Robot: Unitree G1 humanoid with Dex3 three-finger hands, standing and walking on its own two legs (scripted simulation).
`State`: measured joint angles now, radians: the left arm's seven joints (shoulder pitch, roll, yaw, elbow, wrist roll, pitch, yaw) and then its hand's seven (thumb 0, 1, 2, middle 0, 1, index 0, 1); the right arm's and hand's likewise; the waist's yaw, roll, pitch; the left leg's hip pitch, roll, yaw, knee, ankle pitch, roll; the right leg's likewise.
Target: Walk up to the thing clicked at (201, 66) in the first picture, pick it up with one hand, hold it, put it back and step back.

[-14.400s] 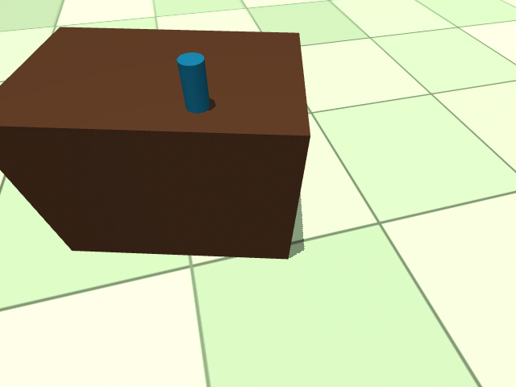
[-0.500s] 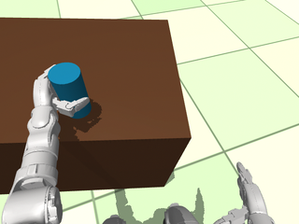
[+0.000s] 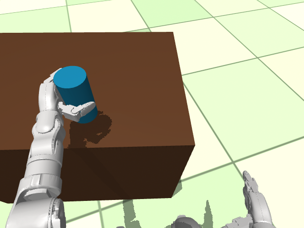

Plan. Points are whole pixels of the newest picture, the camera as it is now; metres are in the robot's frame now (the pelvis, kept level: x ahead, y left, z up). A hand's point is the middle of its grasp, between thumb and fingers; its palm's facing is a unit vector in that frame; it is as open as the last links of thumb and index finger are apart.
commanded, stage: lift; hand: left
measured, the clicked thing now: (78, 97) +0.42 +0.17 +0.11
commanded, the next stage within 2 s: hold in 1.06 s
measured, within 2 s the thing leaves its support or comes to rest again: neither
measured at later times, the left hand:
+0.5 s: hand (62, 91) +0.37 +0.17 +0.18, palm faces +0.12 -0.99 -0.05, open 10.4 cm
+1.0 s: hand (44, 89) +0.33 +0.18 +0.23, palm faces +0.14 -0.99 -0.04, open 10.4 cm
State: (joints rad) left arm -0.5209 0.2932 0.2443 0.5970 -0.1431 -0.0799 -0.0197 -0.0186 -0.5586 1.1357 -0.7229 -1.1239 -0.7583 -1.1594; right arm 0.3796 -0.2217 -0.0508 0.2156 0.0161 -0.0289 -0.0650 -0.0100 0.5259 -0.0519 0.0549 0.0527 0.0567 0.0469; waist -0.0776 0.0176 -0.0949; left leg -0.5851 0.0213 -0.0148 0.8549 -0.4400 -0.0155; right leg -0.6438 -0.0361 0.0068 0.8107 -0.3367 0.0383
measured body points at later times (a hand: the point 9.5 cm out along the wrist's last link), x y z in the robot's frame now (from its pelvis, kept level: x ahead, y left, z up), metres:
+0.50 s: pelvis +0.00 +0.00 +0.02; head -0.01 -0.02 +0.46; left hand +0.36 +0.22 +0.19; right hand +0.16 -0.25 -0.04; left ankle -0.01 +0.13 -0.70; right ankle +0.04 -0.15 -0.70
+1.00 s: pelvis -0.01 +0.00 +0.02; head -0.04 -0.03 +0.47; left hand +0.32 +0.23 +0.24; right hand +0.16 -0.25 -0.04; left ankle -0.01 +0.13 -0.70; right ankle +0.04 -0.15 -0.70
